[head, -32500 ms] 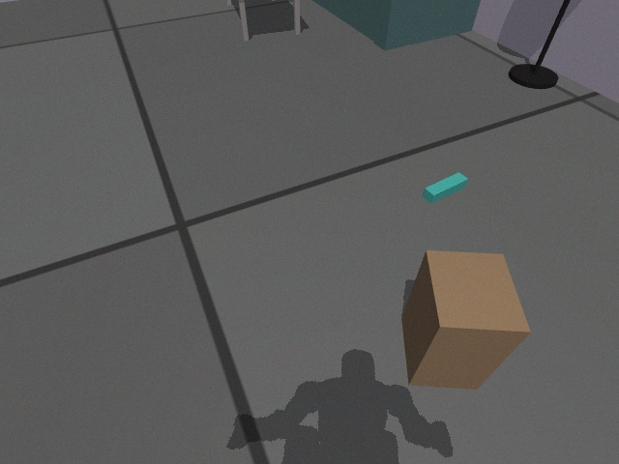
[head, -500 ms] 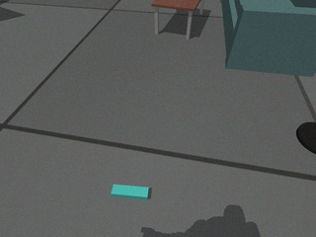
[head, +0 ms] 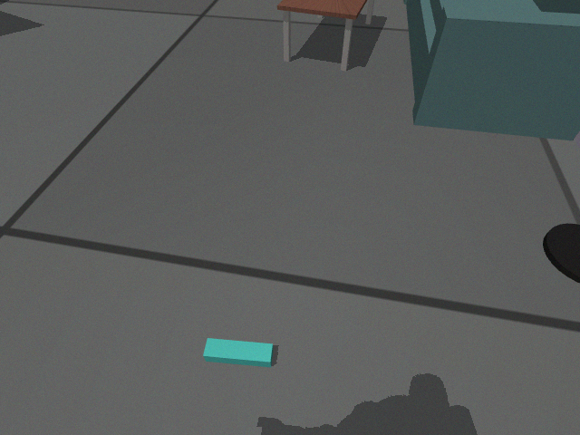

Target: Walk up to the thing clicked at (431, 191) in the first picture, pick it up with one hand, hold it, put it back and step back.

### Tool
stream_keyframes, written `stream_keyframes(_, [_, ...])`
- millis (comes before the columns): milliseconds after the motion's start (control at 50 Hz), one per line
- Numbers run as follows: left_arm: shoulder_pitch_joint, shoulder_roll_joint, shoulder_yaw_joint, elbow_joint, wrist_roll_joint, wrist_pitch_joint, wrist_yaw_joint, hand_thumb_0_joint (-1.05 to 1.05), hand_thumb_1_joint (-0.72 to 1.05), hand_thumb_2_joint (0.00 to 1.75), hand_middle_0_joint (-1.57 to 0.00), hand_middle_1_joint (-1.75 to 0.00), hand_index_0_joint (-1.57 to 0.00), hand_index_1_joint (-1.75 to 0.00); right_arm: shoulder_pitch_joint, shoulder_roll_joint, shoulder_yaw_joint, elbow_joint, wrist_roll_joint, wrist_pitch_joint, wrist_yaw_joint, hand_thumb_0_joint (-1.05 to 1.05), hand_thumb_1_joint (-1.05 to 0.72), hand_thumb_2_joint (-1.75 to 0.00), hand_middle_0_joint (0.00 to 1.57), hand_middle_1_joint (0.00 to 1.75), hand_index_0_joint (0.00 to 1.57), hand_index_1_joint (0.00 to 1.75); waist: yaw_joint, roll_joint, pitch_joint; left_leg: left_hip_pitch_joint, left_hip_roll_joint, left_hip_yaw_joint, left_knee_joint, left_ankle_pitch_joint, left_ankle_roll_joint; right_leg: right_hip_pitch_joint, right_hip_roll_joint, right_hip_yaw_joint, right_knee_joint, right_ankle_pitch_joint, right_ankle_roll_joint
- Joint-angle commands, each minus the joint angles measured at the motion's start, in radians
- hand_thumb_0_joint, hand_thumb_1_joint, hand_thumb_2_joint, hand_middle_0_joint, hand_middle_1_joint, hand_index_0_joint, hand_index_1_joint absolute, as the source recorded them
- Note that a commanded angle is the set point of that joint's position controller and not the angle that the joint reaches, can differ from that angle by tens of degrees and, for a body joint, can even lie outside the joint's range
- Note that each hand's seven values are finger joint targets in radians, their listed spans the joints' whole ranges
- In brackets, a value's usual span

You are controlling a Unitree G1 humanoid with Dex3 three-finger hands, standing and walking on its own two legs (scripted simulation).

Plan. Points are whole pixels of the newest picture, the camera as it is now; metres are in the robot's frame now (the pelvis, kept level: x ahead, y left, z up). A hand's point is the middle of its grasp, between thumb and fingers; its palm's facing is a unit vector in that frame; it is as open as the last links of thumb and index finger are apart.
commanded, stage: stand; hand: left
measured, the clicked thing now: (239, 352) +0.49 +0.22 -0.76
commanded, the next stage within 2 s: walk up in 0.64 s
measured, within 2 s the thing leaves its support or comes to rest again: neither
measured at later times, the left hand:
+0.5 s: hand out of the picture +0.06 +0.26 -0.16, palm faces -0.03 -0.94 -0.35, open 7.3 cm
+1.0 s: hand out of the picture +0.09 +0.23 -0.15, palm faces -0.02 -0.91 -0.41, open 7.3 cm
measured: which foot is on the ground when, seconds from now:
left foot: down 0.00-0.90, up 0.92-1.00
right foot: down 0.00-1.00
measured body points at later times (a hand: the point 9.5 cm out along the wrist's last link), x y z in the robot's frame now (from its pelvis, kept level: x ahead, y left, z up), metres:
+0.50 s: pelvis +0.00 +0.00 +0.00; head +0.01 +0.00 +0.45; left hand +0.06 +0.30 -0.13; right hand +0.07 -0.30 -0.13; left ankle +0.00 +0.12 -0.75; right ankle -0.02 -0.13 -0.75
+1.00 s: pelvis +0.05 -0.05 -0.01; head +0.07 -0.07 +0.44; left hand +0.10 +0.27 -0.12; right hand +0.08 -0.36 -0.15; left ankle +0.00 +0.10 -0.70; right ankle +0.04 -0.14 -0.75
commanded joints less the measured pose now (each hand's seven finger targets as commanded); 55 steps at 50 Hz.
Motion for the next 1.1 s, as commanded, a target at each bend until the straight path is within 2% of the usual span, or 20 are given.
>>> stream_keyframes(0, [-0.027,0.219,0.039,-0.061,-0.005,-0.019,0.014,0.0,0.9,0.9,-0.2,-0.3,-0.2,-0.3,-0.025,-0.217,-0.048,-0.058,0.005,-0.018,-0.016,0.0,-0.9,-0.9,0.2,0.3,0.2,0.3,-0.002,0.006,-0.093,0.042,0.132,-0.083,-0.03,0.215,0.028,0.0,-0.117,0.075,-0.029,0.187,-0.035])
stream_keyframes(340, [-0.02,0.217,0.038,-0.062,-0.005,-0.017,0.012,0.0,0.9,0.9,-0.2,-0.3,-0.2,-0.3,-0.036,-0.215,-0.049,-0.057,0.004,-0.018,-0.014,0.0,-0.9,-0.9,0.2,0.3,0.2,0.3,0.003,0.008,-0.066,0.023,0.129,-0.09,-0.046,0.145,0.03,-0.013,-0.115,0.079,-0.04,0.132,-0.035])
stream_keyframes(420, [-0.021,0.212,0.036,-0.064,-0.005,-0.02,0.013,0.0,0.9,0.9,-0.2,-0.3,-0.2,-0.3,-0.034,-0.219,-0.051,-0.06,0.005,-0.019,-0.014,0.0,-0.9,-0.9,0.2,0.3,0.2,0.3,0.001,0.001,-0.084,0.041,0.131,-0.088,-0.031,0.205,0.032,-0.008,-0.116,0.074,-0.036,0.175,-0.032])
stream_keyframes(600, [-0.02,0.217,0.037,-0.063,-0.005,-0.017,0.013,0.0,0.9,0.9,-0.2,-0.3,-0.2,-0.3,-0.027,-0.212,-0.048,-0.056,0.006,-0.017,-0.014,0.0,-0.9,-0.9,0.2,0.3,0.2,0.3,-0.001,0.003,-0.071,0.031,0.129,-0.085,-0.04,0.171,0.027,-0.014,-0.114,0.076,-0.033,0.145,-0.036])
stream_keyframes(620, [0.019,0.249,0.072,-0.096,0.001,-0.022,-0.004,0.0,0.9,0.9,-0.2,-0.3,-0.2,-0.3,0.028,-0.257,-0.088,-0.086,-0.006,-0.025,0.0,0.0,-0.9,-0.9,0.2,0.3,0.2,0.3,-0.004,-0.005,-0.153,0.077,0.079,-0.068,0.001,-0.176,0.082,-0.002,-0.043,0.033,0.04,-0.177,-0.068])
stream_keyframes(640, [0.008,0.242,0.075,-0.097,0.009,-0.02,-0.009,0.0,0.9,0.9,-0.2,-0.3,-0.2,-0.3,0.068,-0.264,-0.095,-0.078,-0.014,-0.026,0.004,0.0,-0.9,-0.9,0.2,0.3,0.2,0.3,-0.014,0.018,-0.099,0.045,0.101,-0.117,-0.023,-0.375,0.105,-0.088,-0.043,0.045,0.082,-0.329,-0.083])
stream_keyframes(660, [-0.009,0.232,0.078,-0.109,0.017,-0.02,-0.015,0.0,0.9,0.9,-0.2,-0.3,-0.2,-0.3,0.092,-0.282,-0.106,-0.081,-0.016,-0.023,0.006,0.0,-0.9,-0.9,0.2,0.3,0.2,0.3,-0.03,0.061,-0.031,0.031,0.146,-0.196,-0.07,-0.495,0.135,-0.197,-0.024,0.035,0.14,-0.386,-0.083])
stream_keyframes(680, [-0.019,0.214,0.078,-0.124,0.018,-0.016,-0.02,0.0,0.9,0.9,-0.2,-0.3,-0.2,-0.3,0.109,-0.293,-0.116,-0.088,-0.02,-0.021,0.007,0.0,-0.9,-0.9,0.2,0.3,0.2,0.3,-0.037,0.105,0.055,0.017,0.203,-0.275,-0.136,-0.568,0.172,-0.306,0.016,-0.013,0.244,-0.356,-0.07])
stream_keyframes(700, [-0.022,0.213,0.083,-0.14,0.022,-0.014,-0.022,0.0,0.9,0.9,-0.2,-0.3,-0.2,-0.3,0.11,-0.312,-0.129,-0.109,-0.023,-0.023,0.006,0.0,-0.9,-0.9,0.2,0.3,0.2,0.3,-0.044,0.137,0.124,-0.014,0.288,-0.361,-0.186,-0.524,0.222,-0.364,0.016,-0.029,0.377,-0.298,-0.057])
stream_keyframes(720, [-0.016,0.221,0.089,-0.157,0.021,-0.016,-0.02,0.0,0.9,0.9,-0.2,-0.3,-0.2,-0.3,0.111,-0.32,-0.135,-0.127,-0.027,-0.031,0.005,0.0,-0.9,-0.9,0.2,0.3,0.2,0.3,-0.046,0.13,0.137,0.02,0.333,-0.401,-0.179,-0.388,0.264,-0.428,-0.016,0.016,0.444,-0.326,-0.053])
stream_keyframes(740, [-0.01,0.221,0.09,-0.167,0.018,-0.02,-0.023,0.0,0.9,0.9,-0.2,-0.3,-0.2,-0.3,0.122,-0.313,-0.135,-0.141,-0.025,-0.039,0.006,0.0,-0.9,-0.9,0.2,0.3,0.2,0.3,-0.041,0.115,0.123,0.029,0.339,-0.391,-0.168,-0.332,0.276,-0.436,-0.046,0.04,0.454,-0.336,-0.055])
stream_keyframes(780, [0.012,0.211,0.09,-0.184,0.011,-0.03,-0.032,0.0,0.9,0.9,-0.2,-0.3,-0.2,-0.3,0.101,-0.294,-0.136,-0.171,-0.028,-0.042,0.009,0.0,-0.9,-0.9,0.2,0.3,0.2,0.3,-0.029,0.144,0.066,0.084,0.3,-0.298,-0.124,-0.179,0.244,-0.391,-0.061,0.029,0.355,-0.307,-0.054])
stream_keyframes(840, [0.185,0.189,0.102,-0.135,0.016,-0.045,-0.019,0.0,0.9,0.9,-0.2,-0.3,-0.2,-0.3,-0.001,-0.244,-0.118,-0.231,-0.012,-0.02,0.012,0.0,-0.9,-0.9,0.2,0.3,0.2,0.3,0.071,0.117,-0.039,-0.087,0.173,-0.075,0.126,0.107,0.14,0.01,0.005,-0.043,0.065,-0.018,-0.031])
stream_keyframes(860, [0.237,0.241,0.117,-0.118,0.023,-0.052,-0.004,0.0,0.9,0.9,-0.2,-0.3,-0.2,-0.3,0.029,-0.169,-0.094,-0.241,0.004,-0.012,0.009,0.0,-0.9,-0.9,0.2,0.3,0.2,0.3,0.085,-0.078,-0.054,-0.183,0.073,0.001,0.305,0.001,0.072,0.116,-0.057,0.079,-0.038,0.047,-0.015])
stream_keyframes(880, [0.242,0.35,0.134,-0.146,0.028,-0.056,0.008,0.0,0.9,0.9,-0.2,-0.3,-0.2,-0.3,0.029,-0.121,-0.073,-0.274,0.008,-0.004,0.006,0.0,-0.9,-0.9,0.2,0.3,0.2,0.3,0.09,-0.278,-0.037,-0.392,-0.081,0.016,0.481,-0.362,0.016,0.141,-0.283,0.451,-0.155,-0.054,-0.088])
stream_keyframes(900, [0.166,0.383,0.136,-0.183,0.031,-0.05,0.005,0.0,0.9,0.9,-0.2,-0.3,-0.2,-0.3,0.074,-0.201,-0.098,-0.245,0.001,0.009,-0.007,0.0,-0.9,-0.9,0.2,0.3,0.2,0.3,0.061,-0.133,-0.006,-0.328,-0.033,-0.101,0.59,-0.433,0.022,0.005,-0.387,0.518,-0.132,-0.145,-0.213])
stream_keyframes(920, [0.113,0.336,0.129,-0.211,0.017,-0.049,0.005,0.0,0.9,0.9,-0.2,-0.3,-0.2,-0.3,0.137,-0.223,-0.104,-0.213,0.006,0.01,-0.01,0.0,-0.9,-0.9,0.2,0.3,0.2,0.3,0.024,-0.084,0.02,-0.346,-0.011,-0.119,0.672,-0.39,0.028,0.011,-0.35,0.434,-0.086,-0.047,-0.245])
stream_keyframes(980, [0.102,0.249,0.102,-0.238,-0.001,-0.06,0.016,0.0,0.9,0.9,-0.2,-0.3,-0.2,-0.3,0.178,-0.206,-0.092,-0.195,0.004,0.004,-0.007,0.0,-0.9,-0.9,0.2,0.3,0.2,0.3,0.007,-0.084,0.009,-0.348,0.025,-0.134,0.635,-0.284,0.021,0.042,-0.259,0.215,-0.021,0.338,-0.209])
stream_keyframes(1020, [0.132,0.247,0.095,-0.239,-0.003,-0.065,0.019,0.0,0.9,0.9,-0.2,-0.3,-0.2,-0.3,0.175,-0.186,-0.086,-0.202,0.0,0.009,-0.004,0.0,-0.9,-0.9,0.2,0.3,0.2,0.3,0.012,-0.098,-0.017,-0.317,0.013,-0.11,0.577,-0.248,0.01,0.066,-0.237,0.132,0.043,0.612,-0.193])
stream_keyframes(1080, [0.147,0.25,0.095,-0.243,-0.003,-0.057,0.029,0.0,0.9,0.9,-0.2,-0.3,-0.2,-0.3,0.135,-0.181,-0.085,-0.209,0.0,0.02,-0.003,0.0,-0.9,-0.9,0.2,0.3,0.2,0.3,0.027,-0.134,-0.024,-0.297,0.016,-0.073,0.456,-0.187,0.009,0.079,-0.223,0.08,0.084,0.703,-0.165])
